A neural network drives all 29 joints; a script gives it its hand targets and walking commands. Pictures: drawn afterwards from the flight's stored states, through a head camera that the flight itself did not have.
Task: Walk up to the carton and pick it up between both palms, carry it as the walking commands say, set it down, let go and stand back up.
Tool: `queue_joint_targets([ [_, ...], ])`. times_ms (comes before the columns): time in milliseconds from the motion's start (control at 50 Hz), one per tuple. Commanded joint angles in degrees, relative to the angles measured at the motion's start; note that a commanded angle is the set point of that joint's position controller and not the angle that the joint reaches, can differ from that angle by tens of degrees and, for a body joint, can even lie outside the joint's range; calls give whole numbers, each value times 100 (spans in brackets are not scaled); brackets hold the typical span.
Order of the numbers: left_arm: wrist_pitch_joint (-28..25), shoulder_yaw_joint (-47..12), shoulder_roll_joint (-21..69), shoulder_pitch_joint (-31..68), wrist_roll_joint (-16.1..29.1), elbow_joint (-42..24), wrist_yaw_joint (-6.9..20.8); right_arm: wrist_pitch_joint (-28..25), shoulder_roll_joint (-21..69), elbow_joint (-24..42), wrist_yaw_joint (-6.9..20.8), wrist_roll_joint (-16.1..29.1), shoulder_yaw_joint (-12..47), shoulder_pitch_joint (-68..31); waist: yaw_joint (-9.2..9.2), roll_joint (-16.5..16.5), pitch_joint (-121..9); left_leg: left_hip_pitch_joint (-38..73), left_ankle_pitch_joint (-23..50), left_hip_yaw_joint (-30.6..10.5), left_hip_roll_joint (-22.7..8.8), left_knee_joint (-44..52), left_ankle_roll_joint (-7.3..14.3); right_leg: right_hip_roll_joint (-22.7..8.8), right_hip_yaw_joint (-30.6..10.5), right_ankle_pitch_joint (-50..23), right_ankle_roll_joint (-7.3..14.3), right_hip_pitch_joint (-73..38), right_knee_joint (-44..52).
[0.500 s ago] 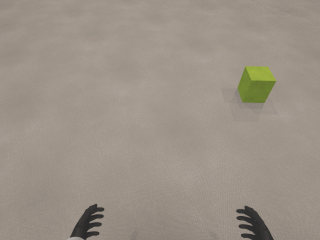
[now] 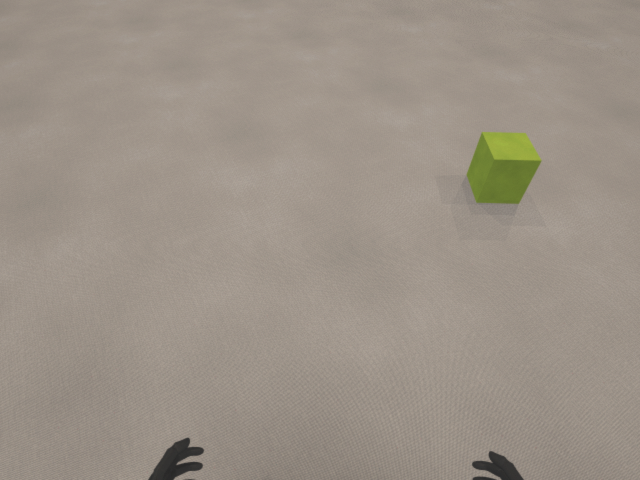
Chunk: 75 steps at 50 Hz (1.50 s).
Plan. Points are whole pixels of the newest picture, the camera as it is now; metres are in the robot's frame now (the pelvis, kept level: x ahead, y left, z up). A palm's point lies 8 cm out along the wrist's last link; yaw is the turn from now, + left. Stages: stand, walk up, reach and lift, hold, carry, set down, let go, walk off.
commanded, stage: stand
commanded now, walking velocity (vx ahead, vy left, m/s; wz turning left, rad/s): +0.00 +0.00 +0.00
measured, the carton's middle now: (500, 168) +1.50 -0.81 -0.64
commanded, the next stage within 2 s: walk up in 1.20 s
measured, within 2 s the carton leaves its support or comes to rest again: neither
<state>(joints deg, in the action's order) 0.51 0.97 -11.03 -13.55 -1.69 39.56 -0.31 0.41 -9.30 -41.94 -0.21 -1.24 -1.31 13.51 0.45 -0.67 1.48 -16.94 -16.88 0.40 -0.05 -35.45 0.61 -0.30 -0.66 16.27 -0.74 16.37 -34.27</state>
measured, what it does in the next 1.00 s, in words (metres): stands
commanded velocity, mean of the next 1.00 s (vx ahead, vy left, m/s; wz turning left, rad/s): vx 0.00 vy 0.00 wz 0.00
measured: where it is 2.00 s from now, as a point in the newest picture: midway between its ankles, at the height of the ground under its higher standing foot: outside the picture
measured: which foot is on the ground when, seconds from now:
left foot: down 0.00-1.00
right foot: down 0.00-1.00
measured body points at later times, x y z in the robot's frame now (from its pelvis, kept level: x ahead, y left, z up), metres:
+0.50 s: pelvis -0.01 +0.00 +0.01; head -0.02 +0.00 +0.46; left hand +0.05 +0.23 -0.13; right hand +0.05 -0.24 -0.13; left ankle +0.02 +0.11 -0.73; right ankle +0.02 -0.13 -0.73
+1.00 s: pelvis -0.01 +0.00 +0.01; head -0.01 +0.00 +0.46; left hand -0.01 +0.22 -0.15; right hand +0.00 -0.23 -0.14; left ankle +0.02 +0.11 -0.73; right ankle +0.02 -0.13 -0.73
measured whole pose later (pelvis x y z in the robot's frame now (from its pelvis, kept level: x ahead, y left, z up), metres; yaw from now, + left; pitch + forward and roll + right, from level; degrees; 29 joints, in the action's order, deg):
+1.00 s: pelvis -0.01 +0.00 +0.01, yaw +0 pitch -3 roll +0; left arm -0.6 1.7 -8.1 -19.1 -0.8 60.0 -2.0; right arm -0.5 -7.5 -61.5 -1.7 -0.7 -2.5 16.7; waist 0.3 -0.6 2.2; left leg -12.2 -11.7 0.7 -0.4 -26.5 0.3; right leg 0.0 -1.0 11.0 -0.5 11.8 -25.4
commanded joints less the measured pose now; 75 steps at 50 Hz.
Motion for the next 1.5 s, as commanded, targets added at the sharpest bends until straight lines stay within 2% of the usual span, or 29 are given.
queue_joint_targets([
  [0,-43,139,-415,-222,4,-168,4,-26,-621,316,-8,-35,-188,11,-82,-34,211,-455,-327,-577,-309,1080,114,-149,-220,275,241,23,615],
  [60,-119,175,-413,-173,-23,-164,-16,-141,-460,352,-7,-42,-143,-188,-163,-18,-308,-249,-22,-596,-361,1089,136,-163,-267,13,230,-247,596],
  [140,-94,223,-453,-205,17,-53,-20,-197,-387,167,12,0,-131,-230,-181,680,-418,-137,-208,-779,-434,1336,212,5,-59,-290,206,-318,331],
  [180,-130,131,-182,-16,38,-16,-52,-142,-496,69,-57,7,-189,70,52,185,-270,119,211,-525,-308,1083,166,-175,-222,-480,217,-109,549],
  [260,-173,232,-534,-381,2,186,-37,-84,-414,-153,-59,36,-193,85,-66,323,335,-4,380,-510,-305,982,131,-263,-383,-297,250,283,844],
  [280,-151,263,-558,-248,-26,251,-29,-87,-396,-182,-27,40,-208,216,125,-211,51,307,153,-343,-204,924,132,-281,-458,102,302,388,990],
  [300,-153,235,-429,-513,26,360,-66,-78,-502,-350,-56,-11,-242,374,22,42,96,181,114,-478,-282,1011,154,-219,-392,-14,243,166,911],
  [360,-169,217,-314,-488,69,496,-64,-96,-406,-379,-37,33,-222,303,0,-269,156,196,106,-478,-267,1049,158,-265,-517,269,285,187,1104],
  [400,-174,199,-306,-650,83,566,-76,-134,-524,-396,-69,-8,-258,-57,-185,158,322,-88,262,-515,-285,1151,182,-332,-535,-64,332,85,1029],
  [480,-65,228,-309,-885,87,832,-134,-78,-524,-678,-81,28,-267,414,-50,-132,290,64,-442,-480,-249,1287,113,-284,-544,943,304,328,1341],
  [560,-136,206,-303,-386,61,821,-82,-148,-274,-877,-50,37,-216,367,37,134,41,30,-390,-579,-334,1434,166,-323,-514,527,370,67,1246],
  [580,-140,219,-302,-691,66,924,-97,-140,-467,-969,-114,32,-248,461,-131,419,230,-80,-527,-685,-412,1550,178,-234,-491,422,348,72,1174],
  [620,-158,192,-154,-924,50,1185,-158,-159,-392,-951,-114,9,-230,412,-68,-72,-165,386,58,-576,-435,1405,186,-341,-488,-80,364,-145,1148],
  [680,-149,219,-272,-821,63,1247,-140,-109,-367,-1280,-117,35,-217,511,-74,357,360,-18,-321,-565,-375,1628,140,-301,-466,224,313,-16,1227],
  [740,-126,219,-264,-931,54,1488,-196,-75,-296,-1337,-159,52,-190,485,-42,-235,592,40,-79,-410,-256,1449,102,-372,-611,526,311,169,1525],
  [800,-145,176,-205,-949,106,1667,-189,-157,-522,-1477,-153,33,-253,555,-38,59,119,383,337,-443,-396,1421,112,-323,-488,-61,306,-212,1338],
  [840,-153,170,-192,-830,94,1739,-195,-127,-360,-1608,-150,45,-203,656,26,-331,270,378,485,-376,-319,1331,75,-403,-648,318,327,-48,1578],
  [900,-173,165,-240,-852,113,1821,-203,-124,-140,-1829,-138,80,-169,731,98,283,358,536,541,-397,-381,1386,94,-348,-537,-93,301,41,1450],
  [980,-154,114,11,-925,92,2021,-178,-101,45,-1937,-174,45,-118,613,-66,-359,474,417,727,-359,-338,1394,73,-398,-554,-195,314,-147,1493],
  [1040,-123,154,-258,-821,69,2059,-218,-30,-51,-2093,-180,65,-112,737,66,268,650,517,485,-405,-350,1461,57,-369,-589,240,307,155,1593],
  [1100,-140,47,168,-897,90,2197,-157,-72,-62,-2200,-196,34,-109,769,-26,-66,440,554,638,-373,-388,1365,76,-267,-363,-295,225,-90,1451],
  [1180,-93,43,90,-876,76,2229,-234,-94,-308,-2199,-167,20,-148,598,-82,387,406,-76,-114,-556,-446,1805,92,-280,-371,-326,282,-630,1276],
  [1300,-168,49,-25,-778,122,2369,-218,-80,-111,-2243,-178,32,-132,668,32,-177,284,522,645,-439,-403,1525,103,-349,-415,-420,270,-388,1390],
  [1360,-100,-6,257,-743,75,2364,-236,-34,2,-2368,-220,65,-73,747,-29,336,692,126,206,-424,-374,1701,76,-356,-437,-306,255,-278,1390],
  [1380,-113,73,-71,-563,201,1860,-254,-120,-322,-2023,-276,171,-121,571,124,-140,989,273,468,-331,-512,1309,103,-500,-491,-372,339,550,1035],
  [1400,46,281,-519,167,150,1511,116,-27,-1807,-2144,-484,111,-482,1582,809,70,186,2242,-3474,-2166,-2113,2061,404,170,-190,2567,169,2886,-983],
  [1420,125,365,-470,924,-94,1013,196,-10,-1991,-2232,-561,134,-618,1524,822,1236,319,1672,-4366,-3260,-3283,2798,549,-108,-108,1064,-112,3483,-2842],
  [1440,168,282,-363,1652,-201,583,387,-14,-1688,-2255,-629,169,-543,1488,788,741,752,746,-3851,-3190,-3467,2803,503,-488,-327,379,-140,3394,-3143],
  [1480,125,365,-43,567,-161,996,494,-193,-1047,-2180,-572,97,-331,1059,124,841,549,283,-2531,-1876,-2583,2532,5,-481,-542,-358,-177,2825,-3265],
])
